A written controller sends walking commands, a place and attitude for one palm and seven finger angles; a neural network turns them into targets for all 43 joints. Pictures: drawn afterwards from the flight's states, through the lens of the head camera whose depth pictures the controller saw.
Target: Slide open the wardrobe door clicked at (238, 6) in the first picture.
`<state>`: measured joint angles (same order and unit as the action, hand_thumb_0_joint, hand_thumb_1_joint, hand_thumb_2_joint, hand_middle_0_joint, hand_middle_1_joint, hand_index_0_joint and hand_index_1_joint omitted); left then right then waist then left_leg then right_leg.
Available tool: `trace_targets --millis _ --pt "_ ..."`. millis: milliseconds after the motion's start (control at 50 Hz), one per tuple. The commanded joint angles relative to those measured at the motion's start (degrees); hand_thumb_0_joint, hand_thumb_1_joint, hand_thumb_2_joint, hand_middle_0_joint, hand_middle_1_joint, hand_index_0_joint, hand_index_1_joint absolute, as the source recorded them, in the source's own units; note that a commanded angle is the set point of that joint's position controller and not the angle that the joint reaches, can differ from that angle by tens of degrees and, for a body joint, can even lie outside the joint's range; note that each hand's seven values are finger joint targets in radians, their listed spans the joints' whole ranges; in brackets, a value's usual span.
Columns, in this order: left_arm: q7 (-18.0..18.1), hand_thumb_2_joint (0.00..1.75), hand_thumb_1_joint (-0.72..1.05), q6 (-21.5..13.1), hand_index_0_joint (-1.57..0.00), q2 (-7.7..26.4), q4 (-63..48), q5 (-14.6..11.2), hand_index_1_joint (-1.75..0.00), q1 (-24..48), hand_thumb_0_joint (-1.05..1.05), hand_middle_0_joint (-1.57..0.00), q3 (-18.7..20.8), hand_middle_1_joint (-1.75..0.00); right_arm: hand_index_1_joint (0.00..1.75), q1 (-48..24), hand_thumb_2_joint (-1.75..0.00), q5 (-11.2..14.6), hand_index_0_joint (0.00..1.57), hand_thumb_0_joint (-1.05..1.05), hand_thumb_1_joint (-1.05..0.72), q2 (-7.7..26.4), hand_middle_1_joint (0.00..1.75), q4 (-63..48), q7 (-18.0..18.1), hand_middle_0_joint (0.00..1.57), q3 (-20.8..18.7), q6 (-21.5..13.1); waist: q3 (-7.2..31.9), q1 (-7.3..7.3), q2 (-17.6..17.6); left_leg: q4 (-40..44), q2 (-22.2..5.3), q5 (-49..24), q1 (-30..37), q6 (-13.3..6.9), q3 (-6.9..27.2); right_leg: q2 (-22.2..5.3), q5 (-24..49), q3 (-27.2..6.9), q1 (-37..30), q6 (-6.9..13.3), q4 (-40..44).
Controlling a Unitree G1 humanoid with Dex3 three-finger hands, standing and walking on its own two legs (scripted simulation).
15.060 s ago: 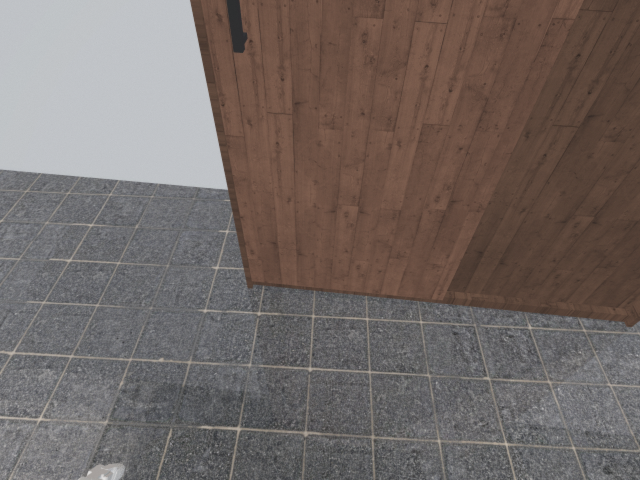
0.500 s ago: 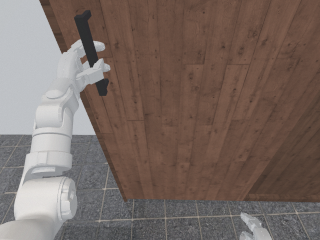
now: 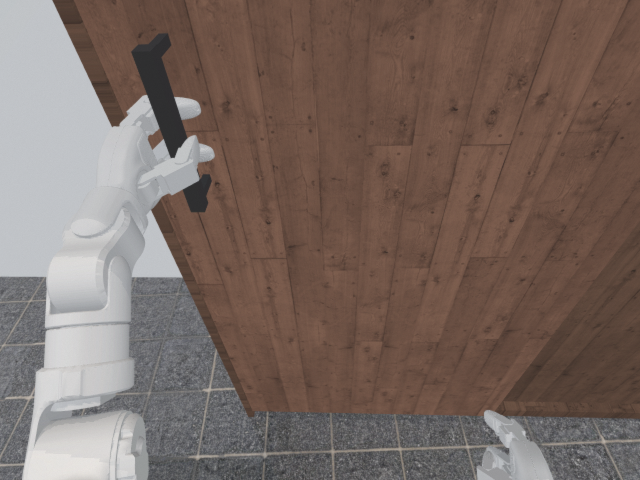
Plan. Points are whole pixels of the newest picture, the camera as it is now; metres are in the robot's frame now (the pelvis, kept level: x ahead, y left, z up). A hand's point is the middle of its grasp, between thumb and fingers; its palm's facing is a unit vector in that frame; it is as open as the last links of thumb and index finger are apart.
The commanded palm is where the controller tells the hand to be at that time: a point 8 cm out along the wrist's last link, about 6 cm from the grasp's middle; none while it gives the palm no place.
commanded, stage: tug the door sideways, standing still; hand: left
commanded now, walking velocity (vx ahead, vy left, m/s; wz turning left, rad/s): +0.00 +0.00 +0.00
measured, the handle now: (181, 131) +0.44 +0.20 +0.25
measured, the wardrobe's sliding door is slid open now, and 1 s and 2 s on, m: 0.00 0.01 0.17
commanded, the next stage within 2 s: step sideways, sliding the door along in 0.20 s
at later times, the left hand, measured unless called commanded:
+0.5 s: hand (197, 165) +0.39 +0.17 +0.23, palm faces +0.20 -0.97 -0.15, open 5.9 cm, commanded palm +0.37 +0.19 +0.24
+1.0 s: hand (215, 162) +0.40 +0.15 +0.22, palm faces +0.39 -0.92 -0.07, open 6.2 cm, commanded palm +0.37 +0.13 +0.23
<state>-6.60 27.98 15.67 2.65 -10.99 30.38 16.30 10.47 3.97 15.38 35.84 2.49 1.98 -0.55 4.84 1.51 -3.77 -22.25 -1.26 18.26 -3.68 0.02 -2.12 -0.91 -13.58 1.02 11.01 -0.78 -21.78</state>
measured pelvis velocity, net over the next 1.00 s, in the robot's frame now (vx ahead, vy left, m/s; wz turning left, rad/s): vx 0.02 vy -0.09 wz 0.12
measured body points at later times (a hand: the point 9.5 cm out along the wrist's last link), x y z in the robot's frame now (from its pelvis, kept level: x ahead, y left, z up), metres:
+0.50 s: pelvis -0.02 -0.01 -0.01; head +0.01 -0.02 +0.44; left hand +0.38 +0.22 +0.24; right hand +0.19 -0.19 -0.11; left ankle -0.12 +0.11 -0.74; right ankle -0.02 -0.13 -0.71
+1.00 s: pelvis +0.02 -0.09 -0.01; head +0.11 -0.06 +0.43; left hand +0.38 +0.20 +0.23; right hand +0.26 -0.27 -0.12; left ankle -0.02 +0.05 -0.74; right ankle +0.05 -0.23 -0.67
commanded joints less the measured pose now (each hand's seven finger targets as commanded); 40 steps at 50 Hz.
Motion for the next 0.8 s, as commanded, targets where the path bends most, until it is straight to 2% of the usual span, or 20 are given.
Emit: trace_targets --millis 0,40,120,200,280,300,340,380,400,420,440,540,600,640,660,680,700,720,740,780 --pt "-0.2 0.90 0.90 -2.5 -0.45 5.1 -9.0 -0.5 -1.40 35.1 0.00 -0.45 -5.0 -1.40 0.30 -6.7 -0.90 -0.6 0.20 0.00 -0.90 4.7 0.30 -6.4 1.1 0.20 -2.0 -3.6 18.0 -1.72 1.0 -4.1 0.5 -45.9 4.6 -0.6 0.7 0.8 39.5 2.6 -9.0 2.2 -4.5" --pt "0.1 0.90 0.90 -2.9 -0.45 2.8 -8.6 -0.2 -1.40 37.6 0.00 -0.45 -7.2 -1.40 0.30 -6.9 -0.90 -0.8 0.20 0.00 -0.90 4.2 0.30 -6.0 1.1 0.20 -1.9 -3.9 19.8 -1.82 -0.9 -4.8 0.6 -48.7 5.7 -0.1 1.1 0.6 40.3 2.7 -9.0 2.3 -5.2" --pt "0.6 0.90 0.90 -5.2 -0.45 -1.4 -7.9 0.0 -1.40 41.3 0.00 -0.45 -11.2 -1.40 0.30 -7.4 -0.90 -1.2 0.20 0.00 -0.90 3.6 0.30 -5.1 0.9 0.20 -1.7 -4.5 19.6 -2.48 2.9 -4.5 0.7 -45.8 6.0 -0.2 1.8 0.5 38.6 3.1 -8.5 2.3 -5.2" --pt "0.8 0.90 0.90 -6.8 -0.45 -5.4 -4.9 0.3 -1.40 45.3 0.00 -0.45 -14.3 -1.40 0.30 -8.3 -0.90 -1.5 0.20 0.00 -0.90 2.7 0.30 -4.4 0.7 0.20 -1.1 -4.9 18.2 -2.74 2.4 -3.8 0.8 -42.5 6.3 0.1 2.4 0.6 34.4 3.3 -6.7 2.4 -5.1" --pt "0.9 0.90 0.90 -8.0 -0.45 -5.8 -2.8 1.1 -1.40 51.4 0.00 -0.45 -15.4 -1.40 0.30 -7.3 -0.90 -2.0 0.20 0.00 -0.90 2.5 0.30 -3.3 0.4 0.20 -1.2 -4.8 20.8 -3.28 0.0 -5.3 0.6 -50.2 8.6 0.6 2.9 0.6 37.7 3.3 -6.2 2.5 -6.5" --pt "5.8 0.90 0.90 -19.1 -0.45 12.0 -5.9 6.0 -1.40 49.4 0.00 -0.45 -8.6 -1.40 0.30 -5.6 -0.90 -2.7 0.20 0.00 -0.90 5.7 0.30 -5.6 0.5 0.20 -2.6 -5.2 15.2 -3.29 1.5 -8.6 -3.3 -45.8 5.2 -0.7 3.1 -1.4 33.6 1.6 -1.4 0.8 -7.4" --pt "7.5 0.90 0.90 -25.6 -0.45 2.1 2.3 6.2 -1.40 40.1 0.00 -0.45 -14.1 -1.40 0.30 -5.4 -0.90 -3.3 0.20 0.00 -0.90 4.0 0.30 -3.9 0.8 0.20 -2.8 -4.2 15.0 -3.55 6.7 -6.9 -6.0 -41.9 5.0 -1.2 5.7 -0.5 28.1 2.7 1.1 0.1 -11.1" --pt "7.7 0.90 0.90 -29.1 -0.45 0.6 -1.1 6.0 -1.40 44.3 0.00 -0.45 -16.1 -1.40 0.30 -5.3 -0.90 -3.3 0.20 0.00 -0.90 3.8 0.30 -4.6 0.7 0.20 -3.5 -3.8 17.9 -5.07 0.4 -8.7 -10.9 -55.8 15.4 -3.3 8.0 1.0 15.6 2.6 9.9 -0.4 -18.5" --pt "8.0 0.90 0.90 -30.3 -0.45 0.6 -1.5 6.0 -1.40 46.5 0.00 -0.45 -16.3 -1.40 0.30 -5.1 -0.90 -3.5 0.20 0.00 -0.90 3.6 0.30 -4.8 0.5 0.20 -3.9 -3.7 17.5 -5.51 -6.1 -9.0 -13.7 -63.6 21.8 -5.1 10.1 2.3 2.3 2.4 17.7 -0.3 -23.5" --pt "8.2 0.90 0.90 -31.4 -0.45 -0.2 -3.2 6.0 -1.40 49.7 0.00 -0.45 -17.3 -1.40 0.30 -4.9 -0.90 -3.8 0.20 0.00 -0.90 3.3 0.30 -5.1 0.0 0.20 -4.1 -3.7 16.9 -5.51 -10.9 -8.6 -15.7 -66.0 26.0 -6.9 13.7 2.8 -10.4 2.2 24.3 0.4 -28.0" --pt "8.5 0.90 0.90 -32.0 -0.45 0.1 -2.2 6.4 -1.40 50.5 0.00 -0.45 -16.8 -1.40 0.30 -5.9 -0.90 -3.9 0.20 0.00 -0.90 2.7 0.30 -5.2 -0.2 0.20 -4.1 -3.3 14.5 -5.08 -12.5 -7.7 -17.0 -61.2 25.9 -8.0 13.7 1.9 -14.4 1.9 27.7 1.1 -31.0" --pt "9.2 0.90 0.90 -35.2 -0.45 2.2 -2.0 6.4 -1.40 51.6 0.00 -0.45 -15.6 -1.40 0.30 -6.8 -0.90 -2.5 0.20 0.00 -0.90 3.4 0.30 -6.1 0.4 0.20 -4.1 -3.2 8.8 -4.84 -8.7 -3.9 -20.0 -41.1 16.1 -10.9 12.6 -0.6 -7.7 1.9 23.5 2.1 -27.8" --pt "9.0 0.90 0.90 -36.3 -0.45 0.3 -2.3 6.4 -1.40 49.7 0.00 -0.45 -17.0 -1.40 0.30 -7.5 -0.90 -1.8 0.20 0.00 -0.90 3.5 0.30 -6.4 0.8 0.20 -4.1 -4.2 7.7 -3.50 -11.4 -4.6 -19.0 -33.7 5.9 -8.5 5.9 -0.4 -3.9 3.3 8.9 2.7 -20.5" --pt "8.9 0.90 0.90 -36.5 -0.45 -1.7 -4.5 6.4 -1.40 47.6 0.00 -0.45 -18.6 -1.40 0.30 -7.9 -0.90 -1.0 0.20 0.00 -0.90 3.2 0.30 -6.8 0.9 0.20 -3.9 -4.8 10.1 -2.25 -7.9 -16.0 -15.0 -29.9 -3.2 -5.3 1.2 1.0 3.0 4.6 -7.3 3.2 -13.5" --pt "9.0 0.90 0.90 -36.2 -0.45 -1.4 -5.5 6.9 -1.40 46.6 0.00 -0.45 -18.5 -1.40 0.30 -7.2 -0.90 -0.4 0.20 0.00 -0.90 2.7 0.30 -6.5 0.8 0.20 -4.1 -4.8 13.1 -1.66 1.1 -27.1 -9.9 -22.9 -8.1 -3.3 -1.7 -3.3 10.8 -0.1 -14.4 5.1 -8.4" --pt "9.3 0.90 0.90 -36.0 -0.45 0.9 -6.6 7.5 -1.40 45.5 0.00 -0.45 -17.0 -1.40 0.30 -8.6 -0.90 -0.5 0.20 0.00 -0.90 1.6 0.30 -7.4 1.3 0.20 -4.5 -4.8 13.7 -1.29 15.8 -39.4 -0.2 2.8 -18.6 -0.3 -2.2 -13.9 23.5 -18.3 -18.9 9.8 -2.1" --pt "9.5 0.90 0.90 -35.9 -0.45 1.3 -7.0 7.2 -1.40 45.9 0.00 -0.45 -15.9 -1.40 0.30 -9.9 -0.90 -1.4 0.20 0.00 -0.90 0.7 0.30 -6.7 1.8 0.20 -4.3 -5.9 10.2 -0.56 15.7 -44.3 2.4 17.9 -21.9 0.5 3.8 -19.2 28.1 -23.9 -12.8 13.1 1.6" --pt "9.1 0.90 0.90 -35.7 -0.45 -4.1 -10.6 6.3 -1.40 44.4 0.00 -0.45 -20.4 -1.40 0.30 -9.4 -0.90 -0.8 0.20 0.00 -0.90 1.2 0.30 -5.7 1.6 0.20 -4.3 -6.0 10.0 -1.58 13.2 -44.7 0.2 18.9 -22.3 0.8 6.4 -19.6 32.0 -22.3 -12.5 14.0 -0.4" --pt "9.1 0.90 0.90 -36.4 -0.45 -4.3 -15.0 6.7 -1.40 45.5 0.00 -0.45 -21.6 -1.40 0.30 -8.2 -0.90 -0.8 0.20 0.00 -0.90 1.3 0.30 -5.4 1.3 0.20 -4.3 -6.7 11.8 -2.40 12.9 -39.6 -1.0 18.3 -20.6 0.6 6.3 -18.8 38.1 -19.1 -14.9 14.2 -3.8" --pt "9.6 0.90 0.90 -37.1 -0.45 -5.4 -16.0 7.5 -1.40 45.2 0.00 -0.45 -22.6 -1.40 0.30 -7.6 -0.90 -1.2 0.20 0.00 -0.90 0.6 0.30 -4.6 0.9 0.20 -3.8 -7.1 14.5 -4.70 11.2 -20.7 -1.7 10.6 -10.3 0.5 2.5 -14.2 42.8 -8.4 -10.1 10.3 -9.3"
